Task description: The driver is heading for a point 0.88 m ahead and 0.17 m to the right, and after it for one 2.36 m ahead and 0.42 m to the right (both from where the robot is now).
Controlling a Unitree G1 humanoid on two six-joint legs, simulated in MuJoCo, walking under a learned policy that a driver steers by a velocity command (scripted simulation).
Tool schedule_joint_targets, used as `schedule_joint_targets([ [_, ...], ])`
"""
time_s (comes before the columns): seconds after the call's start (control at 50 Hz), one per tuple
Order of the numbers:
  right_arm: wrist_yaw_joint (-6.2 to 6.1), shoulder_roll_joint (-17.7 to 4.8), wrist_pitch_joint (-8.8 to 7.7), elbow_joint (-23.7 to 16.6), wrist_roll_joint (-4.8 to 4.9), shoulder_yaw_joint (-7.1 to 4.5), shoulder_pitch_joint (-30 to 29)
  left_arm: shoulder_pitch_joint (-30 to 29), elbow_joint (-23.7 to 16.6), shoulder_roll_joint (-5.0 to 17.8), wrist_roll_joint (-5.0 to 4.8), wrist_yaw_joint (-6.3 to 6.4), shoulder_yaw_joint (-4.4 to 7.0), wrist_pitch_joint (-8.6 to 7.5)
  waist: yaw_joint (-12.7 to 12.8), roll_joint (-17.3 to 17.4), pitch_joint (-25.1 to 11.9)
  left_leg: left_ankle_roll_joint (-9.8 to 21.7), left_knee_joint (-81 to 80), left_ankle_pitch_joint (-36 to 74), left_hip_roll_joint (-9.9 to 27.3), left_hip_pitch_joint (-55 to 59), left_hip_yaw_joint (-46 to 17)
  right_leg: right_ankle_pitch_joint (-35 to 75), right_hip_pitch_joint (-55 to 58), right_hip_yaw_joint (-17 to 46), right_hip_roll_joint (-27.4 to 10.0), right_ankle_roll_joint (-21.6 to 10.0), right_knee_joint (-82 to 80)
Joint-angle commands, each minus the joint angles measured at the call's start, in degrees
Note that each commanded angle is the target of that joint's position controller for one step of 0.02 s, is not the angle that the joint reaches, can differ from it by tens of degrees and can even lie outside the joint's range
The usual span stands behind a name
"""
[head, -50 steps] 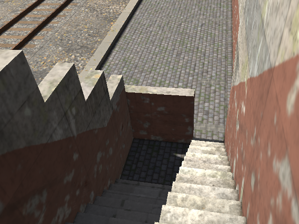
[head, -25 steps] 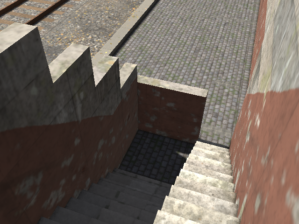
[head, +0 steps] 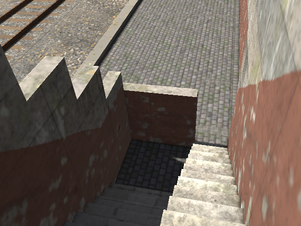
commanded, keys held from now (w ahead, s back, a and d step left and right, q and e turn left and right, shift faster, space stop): w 0.70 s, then no key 0.30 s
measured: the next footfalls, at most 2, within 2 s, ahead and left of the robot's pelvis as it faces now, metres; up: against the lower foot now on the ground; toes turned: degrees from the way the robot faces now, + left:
left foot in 0.30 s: +0.17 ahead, +0.11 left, -0.02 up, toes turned -3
right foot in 0.74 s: +0.53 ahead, -0.21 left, -0.39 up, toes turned +1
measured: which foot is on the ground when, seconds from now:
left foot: up 0.00-0.28, down 0.30-0.68, up 0.70-0.88, down 0.90-1.00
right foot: down 0.00-0.38, up 0.40-0.72, down 0.74-1.00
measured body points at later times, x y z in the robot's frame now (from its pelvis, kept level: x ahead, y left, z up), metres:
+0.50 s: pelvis +0.21 -0.02 -0.14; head +0.19 -0.05 +0.31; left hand +0.23 +0.27 -0.26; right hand +0.21 -0.26 -0.30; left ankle +0.17 +0.11 -0.75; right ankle +0.23 -0.14 -0.75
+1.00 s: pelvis +0.48 -0.11 -0.41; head +0.47 -0.14 +0.04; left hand +0.33 +0.06 -0.55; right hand +0.65 -0.28 -0.55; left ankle +0.45 +0.02 -0.99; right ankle +0.44 -0.21 -1.13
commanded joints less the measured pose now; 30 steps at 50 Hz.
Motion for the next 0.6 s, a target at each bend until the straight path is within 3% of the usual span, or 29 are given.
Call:
schedule_joint_targets([
  [0.02, -0.07, 4.3, 0.72, -5.6, -0.81, 1.67, 5.2, 20.2, 6.8, 5.2, -4.01, 0.16, -0.23, -3.22, -4.5, -14.7, 4.3, 2.4, 2.0, 6.1, -0.2, -32.7, -0.7, 48.5, 16.2, 15.4, -11.7, -2.9, 6.9],
  [0.04, -0.1, 5.0, 1.68, -9.0, -1.49, 3.08, -1.8, 14.4, 5.6, 6.2, -5.08, 1.05, -0.58, -3.33, -7.1, -9.6, 7.2, 0.1, -7.8, 19.6, -1.2, -29.3, -3.9, 18.1, -0.4, 17.4, -12.2, -6.2, -2.1],
  [0.06, 0.12, 2.3, 2.69, -8.6, -1.93, 2.65, -7.3, 6.3, 2.9, 2.8, -4.59, 1.56, -2.15, -3.17, -7.4, -4.3, 8.3, -1.6, -9.7, 26.1, -1.7, -20.9, -2.3, 5.7, -11.1, 19.0, -8.9, -5.7, -5.5],
  [0.08, 0.52, 0.7, 2.48, -9.0, -0.88, 2.15, -11.0, 8.2, 3.1, 3.4, -3.47, 2.62, -2.41, -3.26, -6.1, -2.8, 10.1, -2.8, -14.3, 27.3, -1.2, -18.9, -2.0, 14.9, -13.2, 23.1, -11.3, -6.6, -1.1],
  [0.1, 0.87, -0.6, 2.78, -8.4, -0.08, 1.86, -11.4, 11.3, 4.8, 3.6, -2.93, 3.13, -2.57, -2.74, -5.3, -1.8, 9.6, -4.3, -16.0, 21.1, -1.5, -17.4, 0.0, 27.9, -11.6, 23.5, -11.5, -7.1, 1.4],
  [0.12, 1.18, 0.1, 2.95, -8.7, -0.17, 2.34, -13.0, 13.9, 5.4, 4.3, -3.36, 3.49, -2.45, -2.88, -3.7, -2.4, 9.0, -4.9, -18.0, 17.8, -1.1, -16.0, 1.9, 28.6, -10.6, 22.0, -10.5, -7.5, 1.1],
  [0.14, 1.41, 1.0, 3.05, -6.8, -0.44, 2.16, -10.6, 15.8, 6.1, 6.6, -3.24, 3.46, -1.4, -3.26, -3.5, -6.3, 5.7, -3.7, -8.8, 20.9, -1.1, -16.1, 1.8, 24.5, -8.2, 24.1, -10.9, -7.9, 5.0],
  [0.16, 1.57, 1.1, 3.25, -6.1, -0.98, 2.02, -8.9, 18.3, 7.2, 4.6, -2.81, 2.94, -1.84, -3.36, -3.8, -6.9, 4.9, -2.7, -8.6, 18.3, 0.0, -19.1, -0.4, 23.9, -5.5, 25.9, -11.0, -8.8, 5.3],
  [0.18, 1.78, 0.2, 3.19, -6.0, -0.8, 1.65, -9.6, 18.6, 7.4, 2.6, -2.8, 2.55, -2.21, -3.38, -3.1, -5.4, 5.9, -1.6, -10.9, 17.4, 0.8, -19.8, -1.6, 21.7, -5.2, 25.5, -10.3, -9.5, 7.3],
  [0.22, 2.37, 0.9, 2.44, -6.4, -0.8, 1.67, -11.5, 20.0, 8.2, 1.3, -1.81, 2.54, -2.2, -3.28, -2.6, -4.2, 8.2, 0.1, -11.8, 10.3, 0.2, -20.7, -1.6, 20.1, -6.0, 25.4, -9.4, -10.4, 10.4],
  [0.24, 1.65, -1.9, 1.3, -6.6, -1.43, 0.54, -15.0, 23.4, 10.3, -0.2, -1.8, 2.52, -1.4, -3.65, 0.9, -2.3, 8.0, 1.0, -14.7, 21.0, 1.7, -28.2, -7.9, 8.7, 0.4, 25.3, -8.3, -10.1, 18.5],
  [0.26, 1.6, -2.6, 0.05, -7.9, -1.31, 0.48, -16.7, 22.6, 10.0, -2.3, -1.42, 2.54, -1.9, -3.62, -0.1, 1.4, 5.8, 0.4, -26.6, 34.1, -0.9, -27.0, -2.4, -5.2, 0.7, 16.3, -2.6, -8.3, 25.5],
  [0.28, 1.85, -0.4, -0.81, -7.6, -1.03, 1.0, -16.5, 23.8, 10.4, -2.9, -1.18, 2.49, -2.1, -3.61, 0.2, -2.1, 4.6, 0.2, -28.1, 33.2, -2.3, -23.3, 0.8, -5.5, -1.1, 15.0, -1.9, -8.6, 27.4],
  [0.3, 1.95, 0.9, -1.46, -7.9, -0.74, 1.32, -15.9, 23.3, 10.1, -1.5, -1.17, 2.45, -1.77, -3.76, 0.1, -3.7, 4.0, 0.6, -27.9, 28.8, -3.0, -20.2, 1.4, -0.5, -3.1, 16.2, -2.3, -8.9, 28.3],
  [0.32, 1.89, 0.5, -2.48, -6.4, 0.29, 0.93, -11.8, 24.0, 8.7, -2.1, -1.24, 2.99, -1.7, -3.75, -1.2, -0.4, 5.0, 1.8, -30.6, 26.6, -3.4, -15.6, 0.4, 3.7, -8.7, 11.1, 0.9, -5.8, 35.5],
  [0.34, 1.84, 1.4, -3.28, -4.4, 0.06, 1.08, -5.0, 21.8, 8.9, -2.7, -2.0, 3.13, -1.66, -3.43, -5.0, 3.3, 2.4, 3.2, -34.4, 33.4, -2.1, -5.4, -0.4, 1.2, -15.7, 4.8, 5.1, -2.0, 45.3],
  [0.36, 1.73, 0.0, -3.64, -3.4, 0.66, 0.62, 3.7, 14.7, 5.8, -2.3, -2.47, 2.86, -1.64, -2.7, -11.0, 9.0, -2.4, 6.4, -41.3, 37.4, 3.0, 9.0, -7.0, 6.3, -25.5, -0.8, 8.4, 1.5, 56.4],
  [0.38, 1.21, -1.7, -4.01, -2.7, 1.13, 0.11, 10.9, 0.4, 0.9, 2.1, -1.74, 2.15, -0.92, -2.3, -20.1, 12.2, -4.6, 8.5, -52.0, 26.5, 8.5, 27.9, -18.6, -3.8, -43.9, -4.9, 8.8, 4.5, 67.7],
  [0.4, 0.44, -6.0, -3.64, -1.8, 0.12, -0.97, 14.4, -8.8, -3.9, 4.1, -1.81, 2.02, -0.06, -2.08, -21.4, 17.5, -4.2, 11.4, -56.0, 15.7, 16.3, 35.2, -35.9, -18.6, -55.0, 3.4, 7.3, 2.8, 66.3],
  [0.42, -0.59, -4.8, -3.54, -0.4, -1.64, -0.92, 15.3, -12.1, -4.1, 5.3, -0.93, 2.74, 0.82, -1.64, -19.2, 12.0, 3.8, 12.2, -53.0, 20.2, 16.4, 29.2, -38.0, -20.7, -56.9, 10.4, 5.3, 1.6, 60.1],
  [0.44, -1.07, -3.6, -4.01, 0.6, -2.4, -0.81, 14.9, -9.2, -3.5, 1.6, -0.08, 3.26, 0.49, -0.76, -13.7, 9.1, 11.0, 12.2, -47.0, 27.0, 17.0, 17.3, -34.7, -26.6, -54.8, 13.9, 4.0, 1.5, 56.3],
  [0.46, -1.51, -0.1, -5.72, 0.6, -3.24, -0.21, 13.3, -5.9, -1.0, 0.7, 0.71, 3.75, 0.8, -0.43, -10.1, 2.5, 13.8, 9.2, -38.9, 11.7, 13.8, 11.4, -26.9, -12.3, -52.4, 13.6, 3.9, 3.7, 45.4],
  [0.48, -1.35, 1.6, -6.61, 0.1, -2.79, 0.3, 9.5, 0.9, 1.5, -1.2, 0.63, 3.71, 0.97, 0.34, -5.0, 2.8, 12.8, 8.8, -35.8, 2.8, 13.2, 4.7, -23.5, -0.3, -44.6, 12.2, 3.8, 5.1, 40.0],
  [0.5, -2.3, 3.2, -7.66, -2.8, -1.72, 0.78, 2.3, 3.9, 0.7, -3.4, -1.13, 2.53, 0.72, 0.39, 1.1, -2.4, 12.2, 6.1, -39.3, -11.2, 10.2, -10.0, -15.2, 30.1, -25.9, 9.0, 3.7, 7.7, 22.7],
  [0.52, -2.62, 0.7, -8.2, -5.3, -0.51, 0.58, -7.8, 8.4, 2.7, -5.2, -2.58, 1.11, 0.55, 1.3, 6.9, -1.2, 11.6, 6.4, -42.8, -10.9, 10.2, -24.0, -11.4, 38.7, -5.6, 6.6, 2.1, 7.8, 15.3],
  [0.54, -1.9, -3.7, -8.26, -5.2, 1.92, -0.55, -12.8, 18.5, 6.0, -7.2, -1.55, 0.52, 0.41, 2.48, 12.3, 5.8, 6.3, 6.8, -41.6, -6.7, 11.9, -31.8, -11.1, 44.3, 9.6, 3.5, 2.1, 6.2, 29.1],
  [0.56, -0.67, -2.5, -8.48, -6.5, 2.12, -0.41, -16.2, 20.0, 5.4, -5.0, -1.06, 0.45, 0.7, 3.19, 13.8, 6.0, 6.9, 5.2, -38.7, -7.7, 10.8, -32.4, -6.5, 48.9, 9.4, 1.0, 2.6, 6.0, 27.4],
  [0.58, -0.53, 0.2, -9.41, -4.9, 2.51, 0.3, -12.5, 11.1, 1.9, -1.2, -0.53, 0.31, 0.74, 1.73, 6.5, 5.5, 11.9, 1.5, -30.9, -14.4, 7.4, -22.7, -2.5, 48.6, -3.9, 3.8, 1.2, 6.2, 18.6],
  [0.6, -0.63, 2.0, -10.33, -2.5, 2.25, 0.89, -5.9, 2.2, -1.8, 0.9, 0.61, 1.06, 0.9, 0.1, 0.5, 5.7, 15.5, 0.8, -22.3, -16.3, 5.3, -17.6, -3.2, 41.5, -10.9, 7.3, 0.7, 6.3, 13.4],
])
